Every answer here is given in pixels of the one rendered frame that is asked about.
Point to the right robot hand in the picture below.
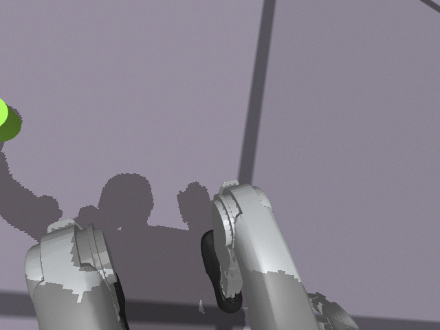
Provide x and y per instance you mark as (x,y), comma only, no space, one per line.
(335,318)

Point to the right robot foot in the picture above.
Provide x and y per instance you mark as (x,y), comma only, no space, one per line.
(212,266)

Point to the tin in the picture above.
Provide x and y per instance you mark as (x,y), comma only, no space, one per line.
(10,123)

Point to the left robot foot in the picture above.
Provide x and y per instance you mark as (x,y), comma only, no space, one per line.
(121,301)

